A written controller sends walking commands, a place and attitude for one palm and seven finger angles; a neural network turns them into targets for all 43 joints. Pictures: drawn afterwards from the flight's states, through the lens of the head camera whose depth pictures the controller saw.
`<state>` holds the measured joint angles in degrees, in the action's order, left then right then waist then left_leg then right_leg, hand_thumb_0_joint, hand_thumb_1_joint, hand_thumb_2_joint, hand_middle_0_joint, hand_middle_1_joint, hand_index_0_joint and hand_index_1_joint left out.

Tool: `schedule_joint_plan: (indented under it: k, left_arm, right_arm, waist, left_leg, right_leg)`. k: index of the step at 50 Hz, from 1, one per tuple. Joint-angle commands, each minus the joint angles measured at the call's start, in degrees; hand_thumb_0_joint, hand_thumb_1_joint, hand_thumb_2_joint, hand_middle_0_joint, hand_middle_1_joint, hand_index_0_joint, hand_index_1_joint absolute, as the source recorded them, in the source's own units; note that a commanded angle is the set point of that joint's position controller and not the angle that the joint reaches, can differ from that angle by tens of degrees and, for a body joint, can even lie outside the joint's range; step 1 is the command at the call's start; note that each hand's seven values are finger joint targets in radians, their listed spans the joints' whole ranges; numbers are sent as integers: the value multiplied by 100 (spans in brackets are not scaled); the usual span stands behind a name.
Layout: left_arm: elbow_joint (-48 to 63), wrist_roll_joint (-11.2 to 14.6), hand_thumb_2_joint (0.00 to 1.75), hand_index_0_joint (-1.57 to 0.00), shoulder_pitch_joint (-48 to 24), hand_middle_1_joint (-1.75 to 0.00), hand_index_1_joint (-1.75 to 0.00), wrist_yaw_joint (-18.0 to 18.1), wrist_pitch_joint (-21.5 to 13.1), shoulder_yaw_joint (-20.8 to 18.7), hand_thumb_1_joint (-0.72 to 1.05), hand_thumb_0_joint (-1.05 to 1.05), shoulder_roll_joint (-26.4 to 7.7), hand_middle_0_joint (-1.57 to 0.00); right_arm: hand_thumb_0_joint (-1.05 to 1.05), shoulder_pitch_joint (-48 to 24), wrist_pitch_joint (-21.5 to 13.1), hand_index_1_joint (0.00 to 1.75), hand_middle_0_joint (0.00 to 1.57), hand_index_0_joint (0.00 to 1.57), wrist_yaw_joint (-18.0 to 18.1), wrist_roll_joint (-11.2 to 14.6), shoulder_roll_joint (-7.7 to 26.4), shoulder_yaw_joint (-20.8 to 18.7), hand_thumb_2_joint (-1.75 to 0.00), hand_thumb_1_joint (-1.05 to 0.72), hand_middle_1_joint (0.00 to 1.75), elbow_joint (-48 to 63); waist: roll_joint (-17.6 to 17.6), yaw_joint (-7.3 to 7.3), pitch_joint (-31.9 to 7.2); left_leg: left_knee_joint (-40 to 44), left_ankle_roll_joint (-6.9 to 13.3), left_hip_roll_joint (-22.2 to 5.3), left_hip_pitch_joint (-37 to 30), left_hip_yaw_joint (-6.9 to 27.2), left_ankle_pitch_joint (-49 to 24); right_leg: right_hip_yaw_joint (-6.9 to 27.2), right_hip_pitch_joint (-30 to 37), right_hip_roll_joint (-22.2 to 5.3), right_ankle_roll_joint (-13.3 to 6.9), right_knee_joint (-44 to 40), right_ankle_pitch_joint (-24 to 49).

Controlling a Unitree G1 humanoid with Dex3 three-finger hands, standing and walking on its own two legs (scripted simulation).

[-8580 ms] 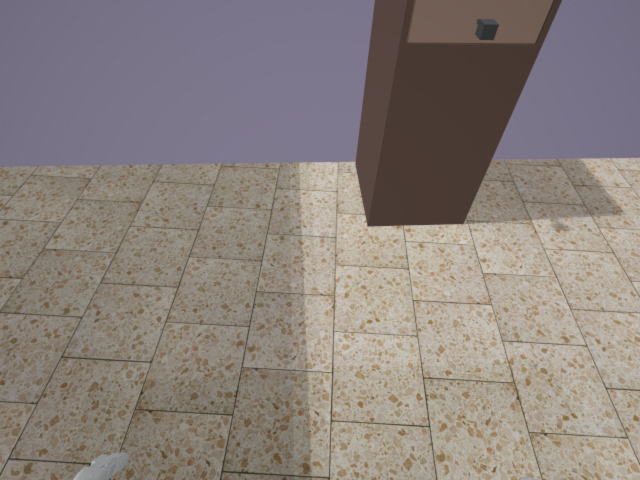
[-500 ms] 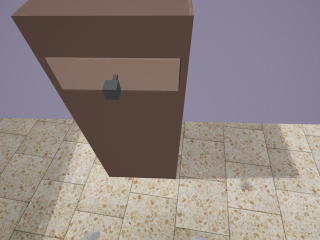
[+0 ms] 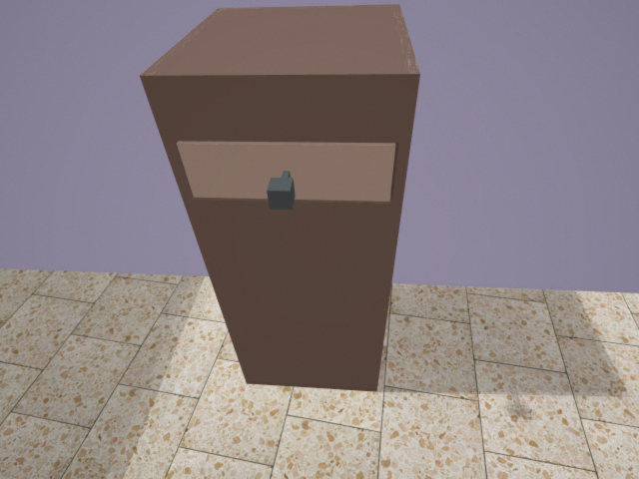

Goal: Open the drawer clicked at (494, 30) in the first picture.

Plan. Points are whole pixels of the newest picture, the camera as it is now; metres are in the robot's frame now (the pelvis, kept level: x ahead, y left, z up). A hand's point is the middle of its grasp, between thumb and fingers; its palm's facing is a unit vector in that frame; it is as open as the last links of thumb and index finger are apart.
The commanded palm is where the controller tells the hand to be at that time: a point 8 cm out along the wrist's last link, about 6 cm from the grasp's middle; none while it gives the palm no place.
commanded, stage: come to a stop and stand still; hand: left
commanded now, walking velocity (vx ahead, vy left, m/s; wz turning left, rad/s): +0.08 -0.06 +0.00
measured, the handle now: (283, 186) +0.57 +0.11 +0.08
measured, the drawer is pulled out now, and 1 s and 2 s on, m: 0.00 0.00 0.00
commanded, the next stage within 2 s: look again from close up in 0.20 s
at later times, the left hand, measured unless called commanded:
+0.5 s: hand out of the picture +0.03 +0.17 -0.16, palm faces +0.05 -0.98 -0.20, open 7.3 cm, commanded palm none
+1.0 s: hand out of the picture +0.03 +0.15 -0.16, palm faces +0.06 -0.98 -0.19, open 7.3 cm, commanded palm none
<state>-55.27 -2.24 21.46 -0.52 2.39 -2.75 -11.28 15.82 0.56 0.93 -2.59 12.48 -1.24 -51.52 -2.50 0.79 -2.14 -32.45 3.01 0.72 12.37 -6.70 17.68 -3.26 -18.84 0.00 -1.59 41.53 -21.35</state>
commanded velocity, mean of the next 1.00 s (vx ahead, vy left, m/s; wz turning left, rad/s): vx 0.02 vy -0.03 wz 0.00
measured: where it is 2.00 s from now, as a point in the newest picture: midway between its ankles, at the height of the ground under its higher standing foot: outside the picture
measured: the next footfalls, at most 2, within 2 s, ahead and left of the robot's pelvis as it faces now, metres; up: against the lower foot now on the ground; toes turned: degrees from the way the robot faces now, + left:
right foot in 0.04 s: +0.06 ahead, -0.08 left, +0.00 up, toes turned -2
left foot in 0.30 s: +0.05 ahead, +0.11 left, +0.00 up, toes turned +4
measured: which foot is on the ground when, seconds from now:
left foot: down 0.00-0.06, up 0.08-0.28, down 0.30-1.00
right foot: up 0.00-0.02, down 0.04-1.00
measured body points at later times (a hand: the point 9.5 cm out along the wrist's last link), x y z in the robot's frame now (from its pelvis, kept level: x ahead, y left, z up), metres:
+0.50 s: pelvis +0.02 +0.00 +0.01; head +0.01 -0.01 +0.46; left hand +0.02 +0.23 -0.14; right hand +0.01 -0.21 -0.16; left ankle +0.01 +0.11 -0.73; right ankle +0.02 -0.08 -0.73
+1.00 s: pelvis +0.03 -0.02 +0.01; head +0.04 -0.03 +0.46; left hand +0.03 +0.20 -0.14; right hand +0.04 -0.23 -0.15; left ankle +0.01 +0.11 -0.73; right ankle +0.02 -0.08 -0.73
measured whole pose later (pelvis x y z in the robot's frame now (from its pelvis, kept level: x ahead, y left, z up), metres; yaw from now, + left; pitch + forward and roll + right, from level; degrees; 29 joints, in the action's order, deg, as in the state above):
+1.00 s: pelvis +0.03 -0.02 +0.01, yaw +1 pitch -1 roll +1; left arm -62.5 -0.9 17.7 1.1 -0.6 -0.3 -8.1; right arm 16.6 -1.2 2.5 -1.0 8.3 1.0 -64.4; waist -0.3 0.1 1.0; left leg -25.1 -0.8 -1.0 8.1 -2.4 15.6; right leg -4.3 -10.1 2.4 -4.4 26.6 -15.5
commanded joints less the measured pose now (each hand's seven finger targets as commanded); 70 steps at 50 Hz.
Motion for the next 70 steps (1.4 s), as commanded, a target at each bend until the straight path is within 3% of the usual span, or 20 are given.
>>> schedule_joint_plan:
  k: [1, 3, 4, 7, 11, 13, 14, 15, 16, 19, 25, 43, 46, 54, 57, 58, 60, 61, 65, 70]
  left_arm:
    - [319, -10, 90, -20, 386, -30, -30, 9, -233, -37, 90, 0, -389, -20]
    - [293, 47, 90, -20, 450, -30, -30, 69, -313, -87, 90, 0, -791, -20]
    - [285, 69, 90, -20, 323, -30, -30, 121, -398, -96, 90, 0, -732, -20]
    - [265, 70, 90, -20, -44, -30, -30, 199, -481, -88, 90, 0, -604, -20]
    - [87, 59, 90, -20, -139, -30, -30, 165, -430, -88, 90, 0, -668, -20]
    - [-51, 117, 90, -20, -152, -30, -30, 136, -371, -46, 90, 0, -534, -20]
    - [-90, 143, 90, -20, -67, -30, -30, 112, -369, 4, 90, 0, -357, -20]
    - [-95, 163, 90, -20, 54, -30, -30, 80, -357, 47, 90, 0, -164, -20]
    - [-19, 124, 90, -20, 73, -30, -30, 62, -364, 62, 90, 0, -101, -20]
    - [-203, 69, 90, -20, -59, -30, -30, 85, -338, 106, 90, 0, -24, -20]
    - [-466, 168, 90, -20, 29, -30, -30, 148, -465, 142, 90, 0, -176, -20]
    - [-539, 179, 90, -20, -135, -30, -30, 235, -446, 196, 90, 0, -242, -20]
    - [-576, 150, 90, -20, -94, -30, -30, 215, -395, 184, 90, 0, -198, -20]
    - [-298, 50, 90, -20, 85, -30, -30, 62, -174, 36, 90, 0, -124, -20]
    - [-221, 32, 90, -20, 252, -30, -30, 33, -149, -17, 90, 0, -126, -20]
    - [-224, 37, 90, -20, 351, -30, -30, 42, -173, -23, 90, 0, -141, -20]
    - [-342, 63, 90, -20, 604, -30, -30, 130, -256, -86, 90, 0, -404, -20]
    - [-397, 83, 90, -20, 727, -30, -30, 176, -288, -74, 90, 0, -412, -20]
    - [-444, 128, 90, -20, 333, -30, -30, 265, -461, 36, 90, 0, -257, -20]
    - [-497, 127, 90, -20, 335, -30, -30, 309, -481, 71, 90, 0, -340, -20]
  right_arm:
    - [0, -45, -100, 30, 20, 20, 68, 72, 722, -179, -90, -90, 30, 342]
    - [0, -44, -113, 30, 20, 20, 25, 123, 377, -67, -90, -90, 30, 399]
    - [0, -180, -121, 30, 20, 20, -6, 125, 400, -67, -90, -90, 30, 347]
    - [0, 94, -131, 30, 20, 20, -65, 136, 374, -93, -90, -90, 30, 114]
    - [0, 324, -171, 30, 20, 20, -59, 158, 17, -2, -90, -90, 30, -170]
    - [0, 759, -242, 30, 20, 20, -3, 158, -59, 58, -90, -90, 30, -448]
    - [0, 853, -286, 30, 20, 20, 43, 153, 106, 39, -90, -90, 30, -517]
    - [0, 818, -318, 30, 20, 20, 82, 123, 376, -16, -90, -90, 30, -494]
    - [0, 697, -295, 30, 20, 20, 133, 127, 634, -93, -90, -90, 30, -365]
    - [0, 273, -271, 30, 20, 20, 147, 129, 366, -2, -90, -90, 30, -423]
    - [0, 607, -332, 30, 20, 20, 146, 170, 53, 140, -90, -90, 30, -768]
    - [0, 525, -244, 30, 20, 20, 147, 188, 21, 177, -90, -90, 30, -1179]
    - [0, 515, -233, 30, 20, 20, 161, 165, 61, 145, -90, -90, 30, -1216]
    - [0, 462, -136, 30, 20, 20, 278, 100, 471, -88, -90, -90, 30, -1066]
    - [0, 404, -124, 30, 20, 20, 305, 92, 463, -126, -90, -90, 30, -980]
    - [0, 365, -133, 30, 20, 20, 300, 99, 390, -102, -90, -90, 30, -938]
    - [0, 388, -146, 30, 20, 20, 265, 147, -8, -4, -90, -90, 30, -904]
    - [0, 239, -114, 30, 20, 20, 265, 174, -71, 18, -90, -90, 30, -864]
    - [0, 281, -122, 30, 20, 20, 199, 238, -193, 54, -90, -90, 30, -1006]
    - [0, 159, -61, 30, 20, 20, 165, 279, -162, 33, -90, -90, 30, -979]
  waist:
    - [632, 79, 836]
    - [1319, -23, 566]
    - [1281, 36, 534]
    - [869, -214, 320]
    - [667, -188, 389]
    - [494, -278, 440]
    - [-105, -242, 392]
    - [-843, -171, 434]
    - [-884, -74, 417]
    - [-474, 76, 978]
    - [488, -38, 418]
    - [305, -76, 540]
    - [427, -102, 572]
    - [-127, -92, 793]
    - [0, -41, 756]
    - [201, 8, 666]
    - [1179, 68, 420]
    - [1184, 163, 414]
    - [374, -24, 326]
    - [524, 25, 376]
  left_leg:
    - [895, 269, -878, 1482, 1206, 1665]
    - [-923, -70, 28, 1536, 276, 1044]
    - [-1721, -51, -84, 1681, 515, 1152]
    - [-2108, -82, -256, 1577, 596, 864]
    - [-231, -190, -92, 391, 226, 407]
    - [903, -211, -65, -478, 328, -211]
    - [1234, -171, -343, -674, 693, -218]
    - [1754, 109, -1140, -451, 1779, 154]
    - [1977, 451, -1716, -76, 2302, 209]
    - [1886, 277, -1174, 996, 1661, 429]
    - [1104, -86, -589, 364, 822, -805]
    - [1218, -182, -625, -17, 782, -1107]
    - [1186, -126, -715, -91, 818, -1011]
    - [1355, 252, -1351, 178, 1396, -429]
    - [1132, 240, -1288, 501, 1297, -205]
    - [872, 151, -1074, 685, 1044, -199]
    - [-412, -202, -249, 1217, 109, 349]
    - [-1006, -229, -249, 1298, 277, 1090]
    - [-1368, -293, -385, 1188, 587, 836]
    - [-687, -333, -277, 956, 536, 410]
  right_leg:
    - [895, 720, -277, -265, -1841, -226]
    - [2820, 607, -1566, -1051, -3085, -1672]
    - [3044, 580, -1623, -1291, -3334, -1455]
    - [2204, 685, -1455, -1318, -3081, -261]
    - [1312, 290, -1071, -992, -2808, -100]
    - [1035, -186, -736, -605, -2268, -401]
    - [853, -298, -533, -412, -1824, -243]
    - [495, -464, -192, -214, -1280, -124]
    - [149, -253, -124, -93, -1061, 2]
    - [297, 556, -193, -127, -1364, 527]
    - [848, 1068, -649, -260, -1951, 1678]
    - [717, 1131, -680, -211, -2145, 2123]
    - [586, 1002, -540, -198, -2064, 1730]
    - [325, 318, -186, -166, -1343, 868]
    - [507, 471, -223, -184, -1427, 850]
    - [723, 738, -353, -208, -1659, 987]
    - [1763, 1514, -1148, -292, -2472, 1755]
    - [2072, 1514, -1505, -369, -2733, 2423]
    - [1499, 1674, -1481, -611, -2467, 4179]
    - [1313, 1687, -1405, -481, -2481, 4201]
